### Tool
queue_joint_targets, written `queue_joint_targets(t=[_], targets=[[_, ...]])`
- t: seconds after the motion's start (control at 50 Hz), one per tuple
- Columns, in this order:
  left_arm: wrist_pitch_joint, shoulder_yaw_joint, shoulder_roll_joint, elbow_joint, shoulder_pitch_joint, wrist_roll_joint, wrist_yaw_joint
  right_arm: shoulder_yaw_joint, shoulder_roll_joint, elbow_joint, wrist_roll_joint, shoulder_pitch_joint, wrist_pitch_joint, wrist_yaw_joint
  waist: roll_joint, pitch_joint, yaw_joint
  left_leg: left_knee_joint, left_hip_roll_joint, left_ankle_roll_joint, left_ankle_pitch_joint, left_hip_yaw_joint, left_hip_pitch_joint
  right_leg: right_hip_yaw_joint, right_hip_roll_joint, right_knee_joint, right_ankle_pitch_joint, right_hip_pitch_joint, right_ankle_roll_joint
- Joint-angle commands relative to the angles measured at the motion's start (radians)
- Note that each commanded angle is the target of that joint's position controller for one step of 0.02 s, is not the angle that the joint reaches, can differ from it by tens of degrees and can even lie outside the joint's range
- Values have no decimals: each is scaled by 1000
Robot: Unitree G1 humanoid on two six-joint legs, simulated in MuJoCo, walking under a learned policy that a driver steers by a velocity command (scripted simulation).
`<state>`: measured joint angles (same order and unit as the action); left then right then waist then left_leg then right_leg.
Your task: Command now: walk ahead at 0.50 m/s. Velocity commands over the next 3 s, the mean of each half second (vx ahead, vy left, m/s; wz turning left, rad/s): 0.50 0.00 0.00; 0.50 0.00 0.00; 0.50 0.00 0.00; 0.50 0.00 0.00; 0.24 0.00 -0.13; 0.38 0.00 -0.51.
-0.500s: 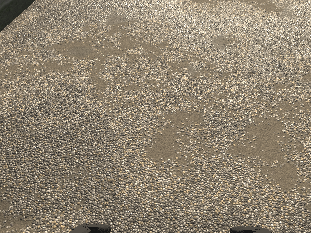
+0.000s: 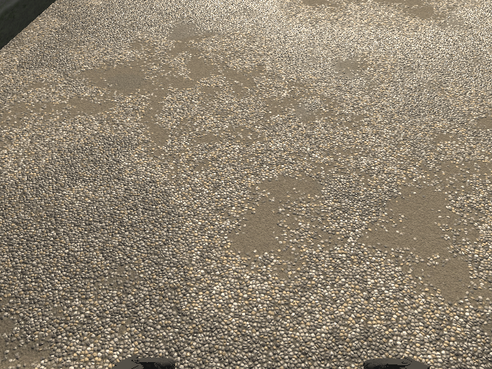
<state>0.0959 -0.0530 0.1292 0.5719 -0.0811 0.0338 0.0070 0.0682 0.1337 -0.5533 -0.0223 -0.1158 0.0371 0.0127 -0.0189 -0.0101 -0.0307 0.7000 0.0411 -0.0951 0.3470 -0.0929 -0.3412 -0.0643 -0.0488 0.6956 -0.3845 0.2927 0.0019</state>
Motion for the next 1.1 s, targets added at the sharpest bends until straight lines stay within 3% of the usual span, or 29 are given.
queue_joint_targets(t=[0.02,0.04,0.08,0.12,0.14,0.16,0.2,0.24,0.3,0.34,0.4,0.44,0.48,0.5,0.54,0.58,0.6,0.64,0.68,0.7,0.74,0.78,0.8,0.84,0.9,0.96,1.02,1.04,1.1], targets=[[-17,20,69,-101,105,3,2,-16,46,98,-12,87,-20,5,12,-96,-10,-122,-105,27,-266,117,10,-54,39,-65,212,-28,-10],[-24,16,44,-73,43,-3,7,-19,59,68,3,6,-27,-14,-11,-183,4,-205,-117,24,-11,157,38,-30,17,-65,12,-96,-12],[-19,12,59,-108,139,-4,2,-13,52,120,10,152,-16,-3,4,4,3,-170,-119,22,-171,144,-55,-31,24,-66,177,-5,-3],[-16,20,71,-101,111,3,1,-15,45,103,-9,96,-18,5,15,-77,-9,-128,-108,25,-256,120,-2,-51,35,-62,207,-24,-9],[-22,16,45,-73,44,-2,5,-17,59,73,3,10,-24,-13,-13,-162,5,-212,-118,24,-5,157,21,-29,15,-64,15,-89,-11],[-20,11,57,-104,120,-1,4,-14,50,107,0,119,-21,-1,6,-25,-1,-147,-106,26,-195,130,-31,-40,28,-68,193,-11,-8],[-23,16,46,-74,53,-3,6,-18,60,75,5,16,-25,-14,-10,-156,5,-213,-121,22,0,162,20,-28,14,-61,11,-87,-12],[-20,12,59,-104,133,-2,2,-12,50,121,9,142,-14,-3,5,-1,0,-165,-117,22,-179,140,-53,-36,26,-65,182,-3,-3],[-27,17,53,-68,47,-4,8,-18,57,78,0,18,-22,-14,-1,-161,5,-194,-118,25,-44,158,27,-36,17,-64,29,-84,-8],[-23,12,59,-103,132,-2,4,-14,52,119,7,136,-16,-4,5,-8,-1,-158,-115,23,-188,136,-40,-39,26,-67,186,-2,-5],[-26,16,53,-67,48,-4,8,-18,57,78,0,18,-21,-14,-4,-159,5,-193,-119,25,-46,157,27,-36,16,-62,31,-82,-7],[-23,11,59,-100,127,-1,6,-15,52,116,4,127,-16,-5,3,-11,-1,-159,-112,24,-177,136,-40,-39,26,-65,188,-7,-7],[-17,19,72,-96,110,4,2,-15,45,104,-9,89,-18,3,12,-80,-11,-124,-108,25,-261,117,3,-51,34,-57,213,-20,-10],[-26,16,53,-66,48,-4,8,-18,57,79,1,19,-21,-14,-7,-158,5,-194,-120,24,-47,158,26,-35,15,-60,30,-81,-6],[-23,11,59,-99,127,-1,6,-15,52,117,4,127,-16,-5,2,-10,-1,-160,-114,23,-177,137,-41,-38,25,-64,186,-6,-6],[-18,18,71,-94,106,4,4,-16,46,101,-11,79,-19,2,13,-83,-11,-125,-105,27,-245,116,3,-52,34,-57,214,-24,-11],[-22,14,45,-68,44,-2,7,-18,58,75,4,6,-24,-15,-16,-158,5,-210,-120,23,-6,156,21,-28,13,-57,19,-83,-11],[-22,11,60,-99,127,0,5,-14,52,118,5,129,-17,-4,4,-8,0,-163,-115,23,-172,139,-45,-37,24,-62,186,-6,-5],[-18,18,72,-93,105,4,5,-16,47,102,-11,79,-19,2,17,-79,-10,-125,-105,27,-241,115,1,-53,35,-57,217,-23,-12],[-22,14,45,-67,43,-2,7,-18,59,75,4,4,-24,-16,-13,-158,4,-211,-120,23,-6,155,21,-29,13,-58,19,-82,-11],[-22,11,60,-98,127,0,6,-14,52,118,5,127,-17,-4,5,-8,0,-163,-115,22,-173,139,-44,-37,24,-62,187,-5,-5],[-18,17,72,-92,104,4,5,-16,47,101,-11,76,-19,2,18,-79,-11,-125,-105,27,-243,115,3,-53,34,-56,218,-22,-12],[-22,14,45,-66,42,-2,8,-18,59,75,4,1,-25,-16,-13,-158,4,-211,-120,22,-9,154,22,-29,13,-57,20,-82,-11],[-22,11,59,-97,126,0,6,-15,52,118,5,125,-17,-5,5,-8,0,-163,-115,22,-176,138,-43,-37,24,-61,187,-5,-5],[-26,15,53,-63,46,-4,10,-18,57,79,1,13,-22,-15,-2,-153,5,-195,-120,24,-47,155,25,-36,15,-57,32,-78,-7],[-24,10,60,-95,128,-1,6,-14,54,121,8,127,-13,-6,4,5,0,-169,-117,21,-169,140,-51,-35,23,-59,192,-5,-4],[-19,17,71,-87,91,6,7,-17,47,96,-15,60,-22,1,14,-109,-13,-114,-102,27,-266,108,24,-55,36,-55,232,-31,-12],[-29,16,53,-60,41,-5,12,-19,56,75,0,4,-25,-16,2,-177,3,-183,-117,24,-64,149,47,-38,15,-59,37,-84,-9],[-22,10,60,-95,130,-2,6,-14,53,122,8,129,-12,-6,2,7,0,-167,-117,21,-170,138,-53,-35,22,-58,192,-3,-4]])
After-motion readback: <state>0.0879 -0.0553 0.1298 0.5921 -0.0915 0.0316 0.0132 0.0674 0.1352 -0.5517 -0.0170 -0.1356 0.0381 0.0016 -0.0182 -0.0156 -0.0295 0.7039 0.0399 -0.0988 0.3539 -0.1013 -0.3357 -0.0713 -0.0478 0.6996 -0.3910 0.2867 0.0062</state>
